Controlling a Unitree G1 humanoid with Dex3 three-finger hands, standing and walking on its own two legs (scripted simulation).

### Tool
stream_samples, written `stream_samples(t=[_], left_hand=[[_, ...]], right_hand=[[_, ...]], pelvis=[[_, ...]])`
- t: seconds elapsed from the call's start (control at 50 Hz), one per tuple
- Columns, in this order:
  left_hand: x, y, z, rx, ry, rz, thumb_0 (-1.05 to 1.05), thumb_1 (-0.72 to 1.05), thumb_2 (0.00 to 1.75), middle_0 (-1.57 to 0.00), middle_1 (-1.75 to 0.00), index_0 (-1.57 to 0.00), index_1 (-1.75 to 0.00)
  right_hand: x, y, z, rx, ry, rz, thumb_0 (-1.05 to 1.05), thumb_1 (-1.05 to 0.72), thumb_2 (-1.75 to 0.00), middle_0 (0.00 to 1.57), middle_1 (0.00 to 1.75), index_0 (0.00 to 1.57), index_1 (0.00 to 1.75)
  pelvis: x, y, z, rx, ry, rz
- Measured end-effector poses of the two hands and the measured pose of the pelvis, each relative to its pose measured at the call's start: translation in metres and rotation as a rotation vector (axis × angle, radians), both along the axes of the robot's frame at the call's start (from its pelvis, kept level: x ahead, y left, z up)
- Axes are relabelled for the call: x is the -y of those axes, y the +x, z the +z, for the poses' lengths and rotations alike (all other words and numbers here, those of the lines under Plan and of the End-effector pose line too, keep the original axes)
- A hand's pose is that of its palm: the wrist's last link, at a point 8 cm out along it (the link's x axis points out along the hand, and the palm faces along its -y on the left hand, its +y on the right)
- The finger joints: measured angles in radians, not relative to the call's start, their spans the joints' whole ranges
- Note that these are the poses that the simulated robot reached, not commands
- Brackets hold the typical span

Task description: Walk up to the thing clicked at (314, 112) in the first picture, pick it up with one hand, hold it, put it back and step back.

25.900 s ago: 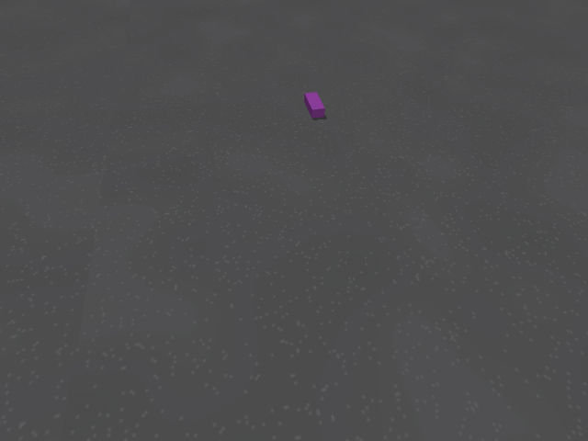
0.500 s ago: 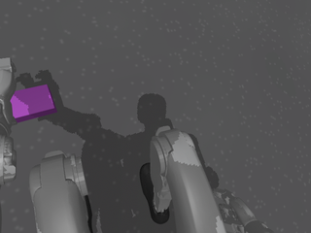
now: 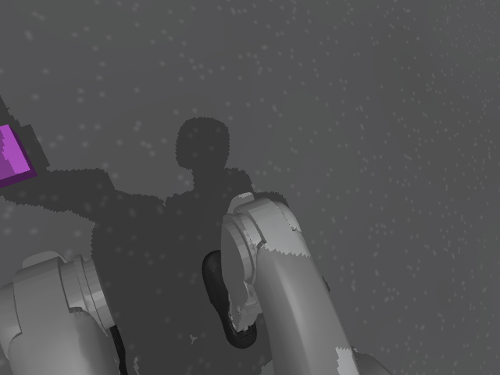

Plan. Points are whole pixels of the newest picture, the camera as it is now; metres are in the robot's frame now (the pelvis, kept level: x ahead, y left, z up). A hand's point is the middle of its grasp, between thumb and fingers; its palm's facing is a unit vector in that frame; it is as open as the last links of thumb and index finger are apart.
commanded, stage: rest palm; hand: left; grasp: from above
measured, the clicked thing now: out of the picture +0.45 +0.30 -0.28
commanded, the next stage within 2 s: close in 0.30 s
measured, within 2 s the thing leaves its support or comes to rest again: neither
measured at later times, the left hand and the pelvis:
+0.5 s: hand out of the picture +0.45 +0.29 -0.25, palm faces -0.43 -0.15 -0.89, open 13.8 cm; pelvis -0.01 +0.00 +0.00, yaw -2 degrees
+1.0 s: hand out of the picture +0.44 +0.30 -0.26, palm faces -0.46 -0.16 -0.87, open 12.6 cm; pelvis -0.01 +0.00 +0.00, yaw -2 degrees
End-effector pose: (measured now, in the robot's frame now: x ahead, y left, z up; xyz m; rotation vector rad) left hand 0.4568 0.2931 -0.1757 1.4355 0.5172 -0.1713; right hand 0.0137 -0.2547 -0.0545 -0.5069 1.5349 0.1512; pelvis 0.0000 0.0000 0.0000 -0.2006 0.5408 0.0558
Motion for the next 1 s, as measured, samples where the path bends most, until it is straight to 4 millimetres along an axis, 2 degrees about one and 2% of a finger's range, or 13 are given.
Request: stream_samples(t=[0.08,0.18,0.32,0.52,0.64,0.82,1.0], left_hand=[[-0.001,0.001,0.001,-0.004,-0.004,0.028,0.0,-0.51,0.99,-0.07,-0.99,-0.07,-1.0],[-0.007,-0.007,-0.003,-0.04,0.009,0.05,0.0,-0.5,0.99,-0.07,-0.99,-0.07,-1.0],[-0.012,-0.012,-0.013,-0.058,-0.006,0.043,0.0,-0.49,0.99,-0.08,-1.01,-0.08,-1.01],[0.002,-0.004,-0.016,-0.008,-0.011,-0.028,0.0,-0.46,0.98,-0.1,-1.03,-0.1,-1.03],[0.006,0.0,-0.016,0.002,0.012,-0.001,0.0,-0.4,0.96,-0.12,-1.04,-0.14,-1.03],[-0.002,-0.006,-0.022,-0.035,0.013,0.078,0.0,-0.36,0.9,-0.15,-1.04,-0.17,-1.02],[-0.007,-0.01,-0.023,-0.055,0.001,0.037,0.0,-0.29,0.87,-0.2,-1.02,-0.22,-1.0]], right_hand=[[-0.002,0.009,0.001,0.04,0.013,0.031,0.0,-0.89,-0.89,0.2,0.3,0.21,0.3],[0.0,0.012,0.002,0.056,0.017,0.055,0.0,-0.89,-0.89,0.2,0.3,0.2,0.3],[0.0,0.006,0.006,0.028,0.016,0.082,0.0,-0.89,-0.89,0.2,0.3,0.2,0.3],[-0.004,-0.001,0.013,0.01,0.017,0.096,0.0,-0.89,-0.89,0.2,0.3,0.2,0.3],[-0.005,0.001,0.015,0.028,0.033,0.103,0.0,-0.89,-0.89,0.2,0.3,0.2,0.3],[-0.005,-0.003,0.015,0.028,0.053,0.102,0.0,-0.89,-0.89,0.2,0.3,0.2,0.3],[-0.007,-0.005,0.015,0.006,0.055,0.102,0.01,-0.9,-0.89,0.2,0.3,0.2,0.3]], pelvis=[[-0.001,-0.001,-0.001,0.01,-0.008,-0.001],[-0.001,-0.004,-0.001,0.02,-0.011,-0.003],[-0.001,-0.007,-0.002,0.04,-0.014,-0.004],[-0.002,-0.006,-0.003,0.053,-0.031,-0.013],[-0.003,-0.007,-0.002,0.051,-0.037,-0.018],[-0.002,-0.009,-0.002,0.059,-0.032,-0.018],[-0.002,-0.009,0.0,0.063,-0.035,-0.018]])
